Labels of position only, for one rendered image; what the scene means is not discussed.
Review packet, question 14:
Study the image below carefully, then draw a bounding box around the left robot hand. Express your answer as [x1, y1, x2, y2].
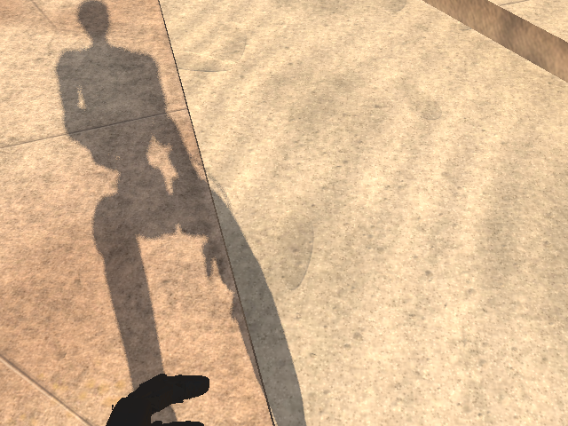
[106, 374, 209, 426]

